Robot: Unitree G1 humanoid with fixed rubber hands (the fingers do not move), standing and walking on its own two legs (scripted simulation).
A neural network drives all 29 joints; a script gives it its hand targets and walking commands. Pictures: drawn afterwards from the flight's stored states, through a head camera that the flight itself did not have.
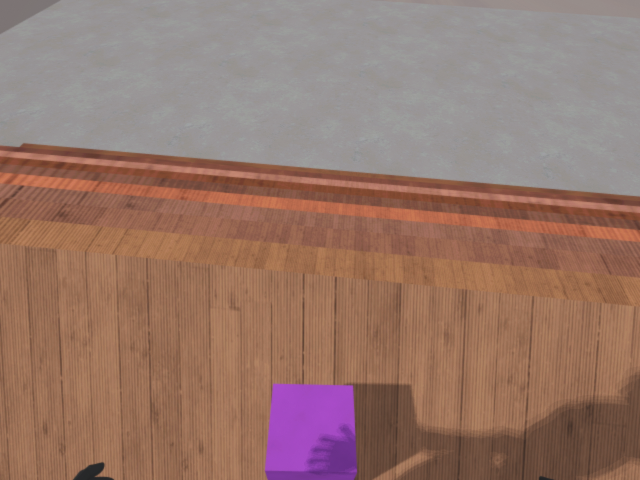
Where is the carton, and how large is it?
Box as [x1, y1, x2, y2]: [265, 384, 356, 479]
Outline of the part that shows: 273,384 265,464 265,472 267,478 353,479 356,473 352,385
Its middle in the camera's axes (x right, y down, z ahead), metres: -0.03 +0.54 +1.04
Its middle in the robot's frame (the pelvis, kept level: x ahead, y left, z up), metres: +0.37 +0.01 -0.66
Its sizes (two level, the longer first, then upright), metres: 0.210 0.200 0.250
